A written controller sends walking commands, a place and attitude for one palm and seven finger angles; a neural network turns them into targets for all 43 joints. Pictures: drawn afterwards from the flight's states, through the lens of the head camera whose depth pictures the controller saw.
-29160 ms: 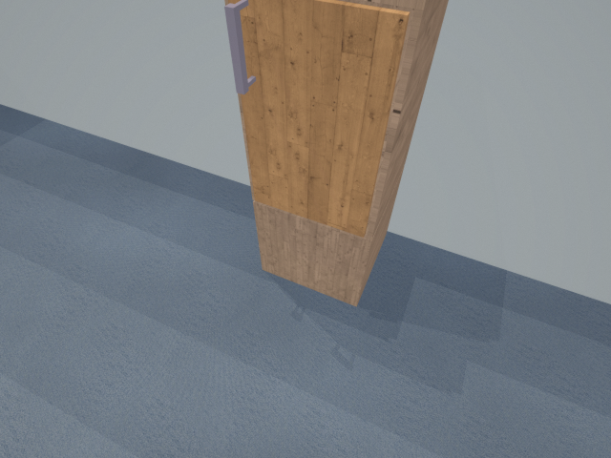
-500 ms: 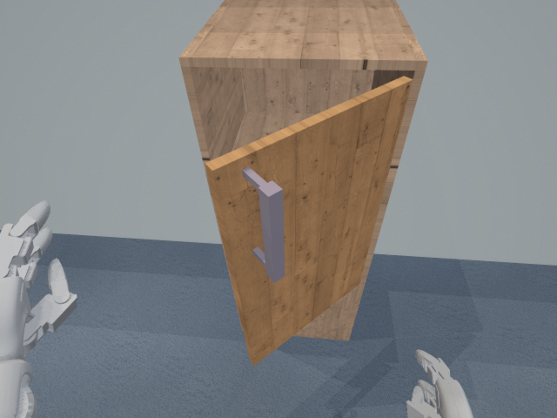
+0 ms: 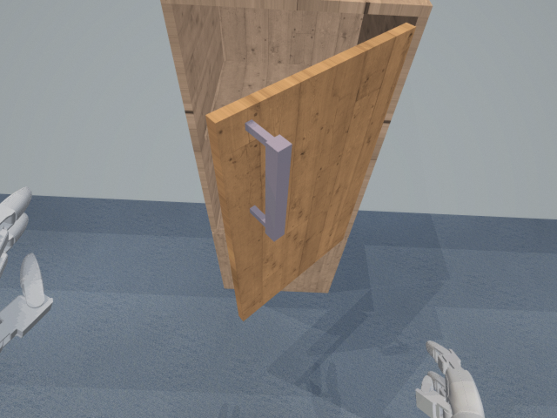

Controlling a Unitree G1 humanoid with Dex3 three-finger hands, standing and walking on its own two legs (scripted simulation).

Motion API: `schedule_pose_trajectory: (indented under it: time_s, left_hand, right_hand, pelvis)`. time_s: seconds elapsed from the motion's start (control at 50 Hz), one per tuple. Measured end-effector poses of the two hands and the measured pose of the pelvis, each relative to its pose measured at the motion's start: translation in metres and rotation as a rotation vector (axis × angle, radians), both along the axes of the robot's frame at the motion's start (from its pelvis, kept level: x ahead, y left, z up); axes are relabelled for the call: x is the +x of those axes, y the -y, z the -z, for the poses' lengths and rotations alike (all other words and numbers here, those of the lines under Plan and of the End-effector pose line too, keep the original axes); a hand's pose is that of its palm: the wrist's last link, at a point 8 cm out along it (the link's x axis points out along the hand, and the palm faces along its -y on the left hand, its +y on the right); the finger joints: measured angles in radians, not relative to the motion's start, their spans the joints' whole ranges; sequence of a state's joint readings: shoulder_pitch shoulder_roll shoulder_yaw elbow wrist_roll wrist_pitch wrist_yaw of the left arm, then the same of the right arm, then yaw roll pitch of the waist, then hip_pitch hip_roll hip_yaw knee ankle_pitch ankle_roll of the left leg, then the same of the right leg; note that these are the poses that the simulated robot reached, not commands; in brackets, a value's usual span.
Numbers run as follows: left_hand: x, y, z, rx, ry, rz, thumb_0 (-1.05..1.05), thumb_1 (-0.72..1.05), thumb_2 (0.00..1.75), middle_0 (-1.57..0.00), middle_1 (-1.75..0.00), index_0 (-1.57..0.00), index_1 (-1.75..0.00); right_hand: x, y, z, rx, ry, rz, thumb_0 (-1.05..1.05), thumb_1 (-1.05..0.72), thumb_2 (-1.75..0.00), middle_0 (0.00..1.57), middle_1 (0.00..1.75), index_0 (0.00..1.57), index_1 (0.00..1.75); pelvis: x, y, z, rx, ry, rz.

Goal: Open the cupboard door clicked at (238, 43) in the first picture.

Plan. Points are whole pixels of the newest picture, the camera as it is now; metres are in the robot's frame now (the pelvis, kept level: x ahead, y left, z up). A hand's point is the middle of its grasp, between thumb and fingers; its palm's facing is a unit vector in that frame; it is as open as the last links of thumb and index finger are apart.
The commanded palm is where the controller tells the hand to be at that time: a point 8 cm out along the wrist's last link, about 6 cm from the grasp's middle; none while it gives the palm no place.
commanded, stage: step back with the hand held close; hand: left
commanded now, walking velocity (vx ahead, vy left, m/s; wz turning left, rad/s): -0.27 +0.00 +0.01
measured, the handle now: (265, 186) +0.37 +0.05 +0.14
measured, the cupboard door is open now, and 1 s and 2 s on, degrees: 43 43 43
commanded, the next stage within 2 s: stop stepping back and stand still in 0.68 s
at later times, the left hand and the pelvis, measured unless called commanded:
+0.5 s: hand out of the picture +0.11 +0.29 +0.16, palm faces +0.45 -0.78 -0.44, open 7.4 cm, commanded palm +0.04 +0.33 +0.18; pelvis -0.10 +0.02 -0.02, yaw +2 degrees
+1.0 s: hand out of the picture +0.02 +0.25 +0.17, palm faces +0.36 -0.81 -0.47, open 7.4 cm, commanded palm -0.03 +0.29 +0.18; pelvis -0.18 +0.00 -0.01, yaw -3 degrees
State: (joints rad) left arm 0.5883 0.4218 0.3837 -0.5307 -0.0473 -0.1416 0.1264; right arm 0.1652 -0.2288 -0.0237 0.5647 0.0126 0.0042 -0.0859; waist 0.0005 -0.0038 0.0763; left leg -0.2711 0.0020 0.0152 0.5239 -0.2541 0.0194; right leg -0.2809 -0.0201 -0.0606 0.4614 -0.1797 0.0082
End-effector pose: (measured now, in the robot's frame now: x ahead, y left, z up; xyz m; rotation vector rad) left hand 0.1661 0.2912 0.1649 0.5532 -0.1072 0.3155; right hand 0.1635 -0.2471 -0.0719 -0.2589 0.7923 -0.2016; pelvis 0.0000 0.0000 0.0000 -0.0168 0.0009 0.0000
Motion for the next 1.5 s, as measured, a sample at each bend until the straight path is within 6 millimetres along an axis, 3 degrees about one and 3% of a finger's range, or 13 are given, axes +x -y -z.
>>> schedule_pose_trajectory:
  time_s: [0.14, 0.28, 0.42, 0.56, 0.66, 0.76, 0.84, 0.96, 1.08, 1.16, 1.26, 1.4, 1.5]
  left_hand:
    - [-0.031, -0.011, -0.015, 0.061, 0.121, -0.004, 0.02, 0.89, 0.9, -0.21, -0.3, -0.22, -0.31]
    - [-0.062, -0.011, -0.006, 0.033, 0.172, -0.044, 0.01, 0.89, 0.9, -0.21, -0.3, -0.21, -0.31]
    - [-0.082, -0.019, 0.0, -0.009, 0.239, -0.006, 0.01, 0.89, 0.9, -0.21, -0.3, -0.21, -0.31]
    - [-0.107, -0.035, -0.03, 0.067, 0.284, -0.021, 0.02, 0.88, 0.9, -0.21, -0.3, -0.22, -0.31]
    - [-0.128, -0.023, -0.032, 0.02, 0.265, -0.011, 0.02, 0.89, 0.9, -0.21, -0.3, -0.21, -0.31]
    - [-0.143, 0.006, -0.017, 0.025, 0.204, 0.064, 0.01, 0.89, 0.9, -0.2, -0.3, -0.21, -0.3]
    - [-0.158, 0.021, -0.02, 0.052, 0.167, 0.137, 0.02, 0.89, 0.9, -0.21, -0.3, -0.21, -0.31]
    - [-0.177, 0.007, -0.027, 0.083, 0.191, 0.101, 0.01, 0.88, 0.9, -0.21, -0.3, -0.22, -0.31]
    - [-0.193, 0.0, -0.013, 0.003, 0.177, 0.026, 0.01, 0.89, 0.9, -0.21, -0.3, -0.21, -0.31]
    - [-0.221, 0.011, -0.011, 0.01, 0.141, 0.036, 0.02, 0.89, 0.9, -0.21, -0.3, -0.21, -0.31]
    - [-0.255, 0.012, -0.018, 0.016, 0.152, 0.027, 0.02, 0.88, 0.9, -0.21, -0.3, -0.22, -0.31]
    - [-0.259, -0.021, -0.012, -0.021, 0.209, -0.07, 0.01, 0.88, 0.9, -0.21, -0.3, -0.21, -0.31]
    - [-0.264, -0.021, -0.014, 0.002, 0.166, -0.016, 0.02, 0.89, 0.9, -0.21, -0.3, -0.21, -0.31]
  right_hand:
    - [-0.023, -0.014, -0.002, 0.005, 0.049, -0.022, 0.01, -0.9, -0.9, 0.21, 0.3, 0.2, 0.3]
    - [-0.05, -0.023, 0.009, 0.026, 0.078, -0.055, 0.01, -0.9, -0.9, 0.21, 0.3, 0.2, 0.3]
    - [-0.093, -0.024, 0.016, -0.036, 0.018, -0.042, 0.01, -0.9, -0.9, 0.21, 0.3, 0.2, 0.3]
    - [-0.131, -0.039, 0.007, 0.008, 0.008, -0.023, 0.01, -0.9, -0.9, 0.21, 0.3, 0.2, 0.3]
    - [-0.143, -0.044, 0.0, 0.04, 0.027, -0.056, 0.01, -0.9, -0.9, 0.21, 0.3, 0.2, 0.3]
    - [-0.153, -0.033, 0.011, 0.066, 0.074, -0.096, 0.01, -0.9, -0.9, 0.21, 0.3, 0.21, 0.3]
    - [-0.176, -0.019, 0.018, 0.061, 0.032, -0.058, 0.01, -0.9, -0.9, 0.21, 0.3, 0.21, 0.3]
    - [-0.206, 0.004, 0.007, 0.002, 0.056, 0.028, 0.01, -0.9, -0.9, 0.21, 0.3, 0.2, 0.3]
    - [-0.235, 0.013, -0.001, -0.009, 0.119, 0.032, 0.01, -0.9, -0.9, 0.21, 0.3, 0.2, 0.3]
    - [-0.259, 0.013, 0.002, 0.013, 0.103, 0.024, 0.01, -0.9, -0.9, 0.21, 0.3, 0.2, 0.3]
    - [-0.287, 0.011, 0.004, 0.008, 0.014, 0.036, 0.01, -0.9, -0.9, 0.21, 0.3, 0.2, 0.3]
    - [-0.294, -0.006, 0.011, -0.018, 0.005, 0.009, 0.01, -0.9, -0.9, 0.21, 0.3, 0.2, 0.3]
    - [-0.29, -0.029, 0.0, 0.029, 0.094, -0.018, 0.01, -0.9, -0.9, 0.21, 0.3, 0.2, 0.3]
  pelvis:
    - [-0.027, -0.005, 0.008, 0.009, 0.012, 0.003]
    - [-0.053, -0.006, 0.017, -0.005, 0.024, -0.003]
    - [-0.081, -0.018, 0.024, -0.024, 0.037, -0.008]
    - [-0.103, -0.019, 0.009, -0.073, 0.006, -0.027]
    - [-0.121, -0.012, 0.001, -0.063, -0.052, 0.004]
    - [-0.157, 0.002, 0.014, -0.001, -0.086, 0.043]
    - [-0.176, 0.006, 0.012, -0.011, -0.044, 0.05]
    - [-0.175, 0.004, 0.013, 0.005, -0.015, 0.052]
    - [-0.208, 0.004, 0.01, 0.023, 0.028, 0.051]
    - [-0.228, 0.009, 0.008, 0.008, 0.038, 0.013]
    - [-0.235, 0.008, 0.0, 0.02, 0.016, 0.039]
    - [-0.25, -0.01, 0.003, -0.002, 0.028, 0.005]
    - [-0.267, -0.016, 0.0, 0.01, 0.042, 0.022]
